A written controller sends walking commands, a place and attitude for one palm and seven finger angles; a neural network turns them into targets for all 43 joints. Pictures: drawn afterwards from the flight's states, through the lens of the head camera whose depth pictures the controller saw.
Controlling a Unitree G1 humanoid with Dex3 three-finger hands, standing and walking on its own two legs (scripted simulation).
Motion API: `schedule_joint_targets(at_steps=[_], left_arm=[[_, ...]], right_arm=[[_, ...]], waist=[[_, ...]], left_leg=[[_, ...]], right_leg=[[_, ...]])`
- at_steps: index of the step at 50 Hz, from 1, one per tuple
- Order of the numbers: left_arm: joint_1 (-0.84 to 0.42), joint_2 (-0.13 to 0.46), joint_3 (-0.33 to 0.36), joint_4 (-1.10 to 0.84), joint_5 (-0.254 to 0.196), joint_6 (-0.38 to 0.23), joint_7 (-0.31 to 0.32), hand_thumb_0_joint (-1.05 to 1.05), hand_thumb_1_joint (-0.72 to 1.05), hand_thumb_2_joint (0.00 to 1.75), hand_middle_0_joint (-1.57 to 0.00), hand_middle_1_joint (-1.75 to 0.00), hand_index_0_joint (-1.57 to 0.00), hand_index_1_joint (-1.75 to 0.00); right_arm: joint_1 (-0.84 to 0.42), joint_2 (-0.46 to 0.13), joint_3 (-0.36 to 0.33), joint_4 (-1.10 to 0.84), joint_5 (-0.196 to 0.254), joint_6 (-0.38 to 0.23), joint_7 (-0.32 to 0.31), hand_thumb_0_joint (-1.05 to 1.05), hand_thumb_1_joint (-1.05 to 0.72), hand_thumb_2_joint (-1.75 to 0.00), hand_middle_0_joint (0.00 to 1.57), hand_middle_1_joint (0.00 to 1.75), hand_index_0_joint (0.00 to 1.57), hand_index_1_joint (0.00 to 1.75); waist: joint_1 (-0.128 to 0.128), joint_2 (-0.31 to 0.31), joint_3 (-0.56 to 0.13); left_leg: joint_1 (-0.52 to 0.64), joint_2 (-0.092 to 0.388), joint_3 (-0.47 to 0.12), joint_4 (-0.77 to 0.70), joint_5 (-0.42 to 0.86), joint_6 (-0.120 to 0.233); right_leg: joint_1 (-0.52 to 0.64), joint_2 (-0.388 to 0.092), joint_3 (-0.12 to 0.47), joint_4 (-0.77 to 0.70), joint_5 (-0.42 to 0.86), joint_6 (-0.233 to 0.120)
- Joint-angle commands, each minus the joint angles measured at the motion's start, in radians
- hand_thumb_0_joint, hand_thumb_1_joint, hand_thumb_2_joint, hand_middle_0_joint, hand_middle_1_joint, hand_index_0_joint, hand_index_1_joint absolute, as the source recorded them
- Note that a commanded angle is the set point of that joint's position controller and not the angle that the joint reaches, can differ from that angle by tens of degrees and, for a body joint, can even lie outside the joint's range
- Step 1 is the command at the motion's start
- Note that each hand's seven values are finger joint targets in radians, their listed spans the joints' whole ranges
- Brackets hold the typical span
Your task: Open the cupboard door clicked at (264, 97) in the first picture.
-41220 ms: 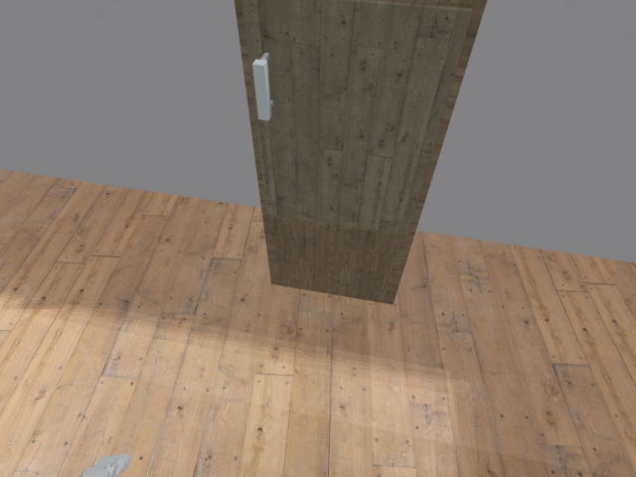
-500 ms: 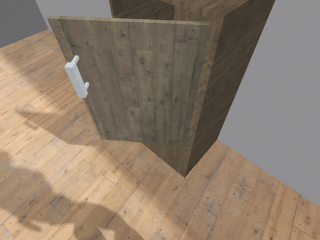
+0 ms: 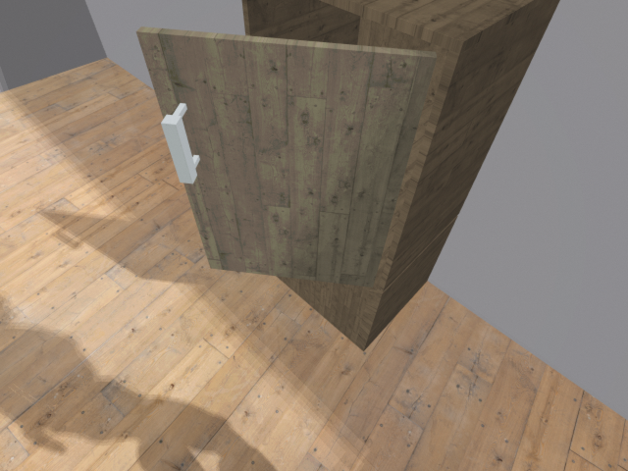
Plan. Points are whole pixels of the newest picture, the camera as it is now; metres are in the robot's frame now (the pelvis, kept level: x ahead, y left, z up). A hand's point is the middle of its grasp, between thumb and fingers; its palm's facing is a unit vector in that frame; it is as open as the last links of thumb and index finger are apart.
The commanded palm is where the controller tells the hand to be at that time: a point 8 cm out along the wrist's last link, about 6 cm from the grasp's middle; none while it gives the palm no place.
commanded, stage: shuffle to correct the standing spot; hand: left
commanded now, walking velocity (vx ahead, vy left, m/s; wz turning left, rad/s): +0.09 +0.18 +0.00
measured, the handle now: (184, 143) +0.59 +0.27 +0.07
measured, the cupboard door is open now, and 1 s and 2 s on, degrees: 37 37 37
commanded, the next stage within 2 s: come to a stop and stand still in 0.68 s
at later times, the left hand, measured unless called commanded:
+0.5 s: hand out of the picture +0.05 +0.22 -0.19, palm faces +0.04 -0.97 -0.25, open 7.4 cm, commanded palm none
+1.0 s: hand (162, 447) +0.17 +0.24 -0.17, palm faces +0.01 -0.97 -0.26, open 7.4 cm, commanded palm none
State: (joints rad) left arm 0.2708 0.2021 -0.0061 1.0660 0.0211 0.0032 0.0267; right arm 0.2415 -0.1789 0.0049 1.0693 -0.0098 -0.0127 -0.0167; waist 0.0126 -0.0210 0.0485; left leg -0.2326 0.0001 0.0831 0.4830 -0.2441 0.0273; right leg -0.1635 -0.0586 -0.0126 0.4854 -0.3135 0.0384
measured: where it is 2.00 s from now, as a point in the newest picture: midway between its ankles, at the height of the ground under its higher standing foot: outside the picture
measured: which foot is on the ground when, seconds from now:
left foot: down 0.00-0.96, up 0.98-1.00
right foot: down 0.00-0.56, up 0.58-0.92, down 0.94-1.00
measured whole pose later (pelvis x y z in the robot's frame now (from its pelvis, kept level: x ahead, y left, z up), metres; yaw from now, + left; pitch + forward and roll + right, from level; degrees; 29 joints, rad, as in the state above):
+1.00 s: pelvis +0.08 +0.06 -0.01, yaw -1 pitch +0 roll +1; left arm 0.16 0.14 0.02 0.92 0.03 0.01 0.04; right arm 0.26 -0.17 -0.03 0.99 -0.01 0.02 -0.02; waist 0.01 0.03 0.09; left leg -0.23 -0.08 0.13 0.65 -0.42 0.06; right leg -0.31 -0.02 -0.11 0.63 -0.32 -0.05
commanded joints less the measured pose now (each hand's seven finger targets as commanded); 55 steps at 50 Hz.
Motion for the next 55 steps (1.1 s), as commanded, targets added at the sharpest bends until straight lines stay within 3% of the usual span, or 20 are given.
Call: schedule_joint_targets(at_steps=[1,7,16,19,21,23,25,26,27,28,31,34,41,45,46,47,48,49,51,55], left_arm=[[0.053,0.122,0.028,-0.042,0.0,-0.011,0.008,0.0,0.9,0.9,-0.2,-0.3,-0.2,-0.3],[0.062,0.149,0.044,-0.049,0.004,-0.008,0.009,0.0,0.9,0.9,-0.2,-0.3,-0.2,-0.3],[0.092,0.086,0.046,-0.063,0.009,0.001,0.012,0.0,0.9,0.9,-0.2,-0.3,-0.2,-0.3],[0.151,0.125,0.061,-0.049,0.008,-0.01,0.017,0.0,0.9,0.9,-0.2,-0.3,-0.2,-0.3],[0.196,0.197,0.083,-0.041,0.008,-0.013,0.025,0.0,0.9,0.9,-0.2,-0.3,-0.2,-0.3],[0.19,0.209,0.096,-0.05,0.015,-0.012,0.035,0.0,0.9,0.9,-0.2,-0.3,-0.2,-0.3],[0.109,0.2,0.095,-0.082,0.015,-0.002,0.036,0.0,0.9,0.9,-0.2,-0.3,-0.2,-0.3],[0.043,0.175,0.089,-0.108,0.009,0.003,0.032,0.0,0.9,0.9,-0.2,-0.3,-0.2,-0.3],[0.005,0.126,0.081,-0.152,-0.003,0.006,0.024,0.0,0.9,0.9,-0.2,-0.3,-0.2,-0.3],[-0.058,0.087,0.073,-0.175,-0.004,0.007,0.033,0.0,0.9,0.9,-0.2,-0.3,-0.2,-0.3],[-0.074,0.086,0.079,-0.161,0.002,0.028,0.029,0.0,0.9,0.9,-0.2,-0.3,-0.2,-0.3],[-0.018,0.054,0.073,-0.142,0.003,0.038,0.019,0.0,0.9,0.9,-0.2,-0.3,-0.2,-0.3],[-0.063,0.041,0.061,-0.182,0.008,0.04,0.022,0.0,0.9,0.9,-0.2,-0.3,-0.2,-0.3],[-0.01,0.041,0.058,-0.179,0.007,0.019,0.027,0.0,0.9,0.9,-0.2,-0.3,-0.2,-0.3],[0.031,0.051,0.057,-0.168,0.006,0.009,0.028,0.0,0.9,0.9,-0.2,-0.3,-0.2,-0.3],[0.079,0.086,0.061,-0.155,0.009,-0.005,0.031,0.0,0.9,0.9,-0.2,-0.3,-0.2,-0.3],[0.114,0.148,0.069,-0.146,0.012,-0.013,0.035,0.0,0.9,0.9,-0.2,-0.3,-0.2,-0.3],[0.096,0.168,0.067,-0.146,0.002,-0.017,0.029,0.0,0.9,0.9,-0.2,-0.3,-0.2,-0.3],[0.028,0.113,0.06,-0.159,0.005,-0.024,0.032,0.0,0.9,0.9,-0.2,-0.3,-0.2,-0.3],[-0.033,0.125,0.059,-0.172,0.004,-0.027,0.016,0.0,0.9,0.9,-0.2,-0.3,-0.2,-0.3]], right_arm=[[0.033,-0.118,-0.022,-0.046,-0.004,-0.006,0.003,0.0,-0.9,-0.9,0.2,0.3,0.2,0.3],[0.061,-0.1,-0.026,-0.062,-0.009,0.004,0.009,0.0,-0.9,-0.9,0.2,0.3,0.2,0.3],[0.09,-0.146,-0.038,-0.081,-0.008,0.0,-0.001,0.0,-0.9,-0.9,0.2,0.3,0.2,0.3],[0.047,-0.128,-0.041,-0.115,-0.006,-0.001,-0.001,0.0,-0.9,-0.9,0.2,0.3,0.2,0.3],[0.003,-0.103,-0.042,-0.149,-0.01,0.002,0.005,0.0,-0.9,-0.9,0.2,0.3,0.2,0.3],[-0.037,-0.087,-0.043,-0.173,-0.004,0.005,0.005,0.0,-0.9,-0.9,0.2,0.3,0.2,0.3],[0.011,-0.083,-0.044,-0.157,0.002,0.001,0.01,0.0,-0.9,-0.9,0.2,0.3,0.2,0.3],[0.122,-0.112,-0.051,-0.12,-0.002,-0.005,0.009,0.0,-0.9,-0.9,0.2,0.3,0.2,0.3],[0.221,-0.197,-0.072,-0.096,-0.014,-0.008,0.002,0.0,-0.9,-0.9,0.2,0.3,0.2,0.3],[0.248,-0.204,-0.071,-0.081,-0.008,0.003,-0.004,0.0,-0.9,-0.9,0.2,0.3,0.2,0.3],[0.094,-0.131,-0.045,-0.138,-0.015,0.007,-0.007,0.0,-0.9,-0.9,0.2,0.3,0.2,0.3],[0.048,-0.121,-0.045,-0.159,-0.016,0.0,-0.011,0.0,-0.9,-0.9,0.2,0.3,0.2,0.3],[0.08,-0.127,-0.055,-0.153,-0.02,0.007,-0.009,0.0,-0.9,-0.9,0.2,0.3,0.2,0.3],[0.078,-0.132,-0.057,-0.141,-0.012,0.002,-0.012,0.0,-0.9,-0.9,0.2,0.3,0.2,0.3],[0.074,-0.129,-0.056,-0.138,-0.005,-0.001,-0.011,0.0,-0.9,-0.9,0.2,0.3,0.2,0.3],[0.084,-0.113,-0.056,-0.137,0.005,-0.003,-0.009,0.0,-0.9,-0.9,0.2,0.3,0.2,0.3],[0.095,-0.082,-0.054,-0.15,0.011,-0.003,-0.008,0.0,-0.9,-0.9,0.2,0.3,0.2,0.3],[0.079,-0.07,-0.054,-0.16,0.004,0.01,-0.01,0.0,-0.9,-0.9,0.2,0.3,0.2,0.3],[0.033,-0.054,-0.05,-0.132,-0.004,0.03,-0.007,0.0,-0.9,-0.9,0.2,0.3,0.2,0.3],[0.067,-0.004,-0.044,-0.089,-0.001,0.038,0.012,0.0,-0.9,-0.9,0.2,0.3,0.2,0.3]], waist=[[0.001,0.018,-0.007],[-0.005,-0.073,0.029],[0.022,0.119,0.009],[0.049,-0.032,-0.046],[0.063,-0.209,-0.04],[0.07,-0.242,-0.011],[0.015,-0.218,-0.022],[-0.049,-0.119,-0.075],[-0.084,0.176,-0.137],[-0.088,0.259,-0.126],[-0.031,0.094,0.002],[0.008,0.098,-0.024],[-0.006,0.088,-0.056],[0.029,0.014,-0.089],[0.047,-0.003,-0.122],[0.056,-0.08,-0.172],[0.05,-0.222,-0.188],[0.038,-0.197,-0.132],[0.024,-0.144,-0.075],[-0.016,-0.09,-0.056]], left_leg=[[0.005,0.076,-0.088,-0.071,0.0,0.012],[-0.022,0.037,-0.032,0.007,-0.032,-0.006],[0.028,0.153,-0.147,-0.071,0.215,0.091],[-0.055,0.08,-0.06,0.084,0.241,0.051],[-0.228,-0.001,0.028,0.23,-0.009,-0.008],[-0.322,0.008,0.008,0.244,-0.247,-0.022],[-0.138,0.006,0.016,0.032,-0.121,-0.016],[0.105,0.031,-0.011,-0.05,0.186,0.006],[0.318,0.228,-0.259,-0.034,0.581,0.112],[0.285,0.314,-0.299,-0.085,0.816,0.182],[0.108,0.273,-0.208,-0.119,0.648,0.211],[0.107,0.212,-0.123,-0.14,0.652,0.193],[0.167,0.232,-0.139,-0.115,0.737,0.199],[0.169,0.237,-0.146,-0.037,0.803,0.146],[0.166,0.204,-0.123,0.031,0.763,0.105],[0.098,0.135,-0.086,0.145,0.598,0.049],[-0.106,0.013,-0.022,0.298,0.131,-0.01],[-0.186,-0.033,-0.047,0.423,-0.355,-0.033],[-0.204,0.017,-0.116,0.516,-0.309,-0.034],[-0.103,0.017,-0.044,0.395,-0.173,-0.054]], right_leg=[[-0.059,-0.069,0.069,-0.077,-0.004,-0.074],[-0.097,-0.128,0.161,-0.106,-0.012,-0.118],[-0.118,-0.005,-0.018,0.12,-0.016,-0.075],[0.025,-0.105,0.107,0.052,0.23,-0.115],[0.155,-0.281,0.287,-0.011,0.558,-0.182],[0.203,-0.336,0.299,0.009,0.748,-0.223],[0.088,-0.262,0.178,0.112,0.752,-0.165],[-0.069,-0.166,0.073,0.265,0.653,-0.109],[-0.32,-0.01,-0.066,0.509,0.124,-0.031],[-0.402,0.03,-0.008,0.678,-0.324,-0.031],[-0.415,-0.034,0.009,0.77,-0.225,-0.045],[-0.381,-0.024,-0.041,0.702,-0.151,-0.033],[-0.28,-0.003,-0.078,0.365,-0.093,-0.036],[-0.135,0.004,-0.059,0.129,0.035,-0.05],[-0.057,-0.008,-0.046,0.012,0.143,-0.055],[0.063,-0.09,0.061,-0.047,0.36,-0.096],[0.181,-0.303,0.321,-0.049,0.679,-0.215],[0.144,-0.422,0.35,-0.078,0.863,-0.332],[0.027,-0.334,0.259,-0.113,0.713,-0.329],[-0.11,-0.206,0.096,-0.175,0.393,-0.236]])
